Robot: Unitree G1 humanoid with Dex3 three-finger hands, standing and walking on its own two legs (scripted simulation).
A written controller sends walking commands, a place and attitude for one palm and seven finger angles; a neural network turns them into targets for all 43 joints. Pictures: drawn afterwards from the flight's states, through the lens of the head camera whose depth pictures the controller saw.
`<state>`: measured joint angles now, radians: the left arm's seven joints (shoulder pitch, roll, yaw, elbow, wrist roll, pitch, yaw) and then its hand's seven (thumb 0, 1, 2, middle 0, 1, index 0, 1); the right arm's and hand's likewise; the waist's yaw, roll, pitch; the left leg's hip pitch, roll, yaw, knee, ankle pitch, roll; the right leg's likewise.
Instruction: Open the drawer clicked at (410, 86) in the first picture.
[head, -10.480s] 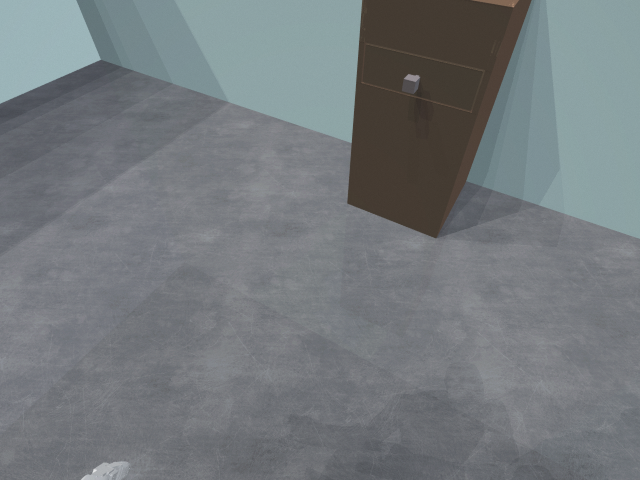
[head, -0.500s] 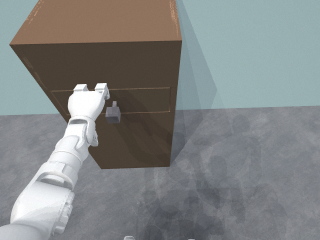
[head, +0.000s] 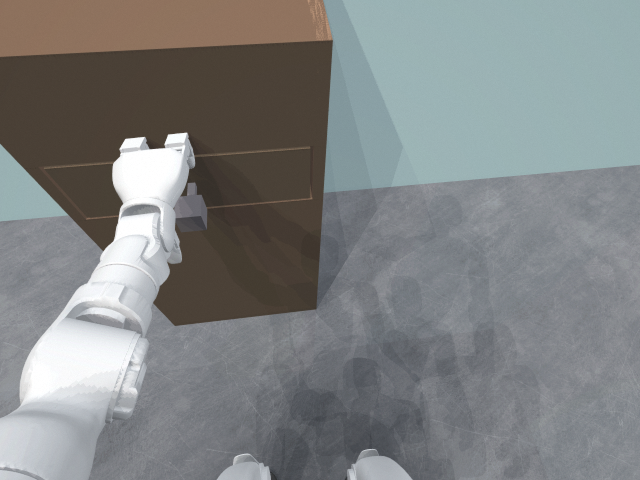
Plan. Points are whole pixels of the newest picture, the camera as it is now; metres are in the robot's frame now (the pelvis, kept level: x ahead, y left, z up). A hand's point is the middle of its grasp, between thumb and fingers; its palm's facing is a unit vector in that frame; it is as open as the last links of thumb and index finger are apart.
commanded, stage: move the hooked fingers above the handle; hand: left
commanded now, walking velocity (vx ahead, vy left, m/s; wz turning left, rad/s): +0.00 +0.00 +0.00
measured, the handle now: (191, 203) +0.54 +0.16 -0.06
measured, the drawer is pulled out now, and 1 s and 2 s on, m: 0.00 0.00 0.00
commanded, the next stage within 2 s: lower the fingers behind the handle in 0.46 s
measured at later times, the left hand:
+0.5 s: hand (165, 200) +0.50 +0.17 +0.01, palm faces -0.05 -0.03 -1.00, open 13.7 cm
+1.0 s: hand (165, 219) +0.49 +0.18 -0.02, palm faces -0.04 -0.04 -1.00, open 13.8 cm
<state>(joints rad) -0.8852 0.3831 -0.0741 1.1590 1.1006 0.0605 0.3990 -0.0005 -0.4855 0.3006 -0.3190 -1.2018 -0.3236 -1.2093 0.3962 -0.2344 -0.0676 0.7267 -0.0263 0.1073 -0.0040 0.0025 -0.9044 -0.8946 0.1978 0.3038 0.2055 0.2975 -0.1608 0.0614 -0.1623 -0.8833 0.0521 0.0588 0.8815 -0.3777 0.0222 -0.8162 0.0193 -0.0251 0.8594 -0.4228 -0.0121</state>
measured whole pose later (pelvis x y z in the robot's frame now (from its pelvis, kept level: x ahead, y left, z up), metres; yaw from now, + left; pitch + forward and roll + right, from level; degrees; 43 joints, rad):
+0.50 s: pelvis +0.01 +0.00 +0.00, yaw +1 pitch +22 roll -2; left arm -0.89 0.36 -0.09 1.15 1.10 0.06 0.41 0.00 -0.49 0.30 -0.33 -1.21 -0.34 -1.22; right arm 0.34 -0.23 -0.05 0.70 -0.02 0.12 -0.01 0.00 -0.90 -0.89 0.20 0.30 0.21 0.30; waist -0.15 0.05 -0.16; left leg -0.87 0.05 0.05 0.88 -0.39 0.03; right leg -0.80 0.01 -0.03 0.85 -0.43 -0.01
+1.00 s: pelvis +0.00 +0.00 -0.01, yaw +0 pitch +24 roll -2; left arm -0.83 0.38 -0.06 1.14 1.12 0.00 0.46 0.00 -0.49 0.30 -0.32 -1.20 -0.32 -1.20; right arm 0.36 -0.23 -0.07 0.74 -0.05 0.11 0.00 0.00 -0.90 -0.89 0.20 0.30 0.21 0.30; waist -0.15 0.06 -0.18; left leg -0.97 0.05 0.04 0.97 -0.42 0.02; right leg -0.89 0.02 -0.04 0.94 -0.46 -0.01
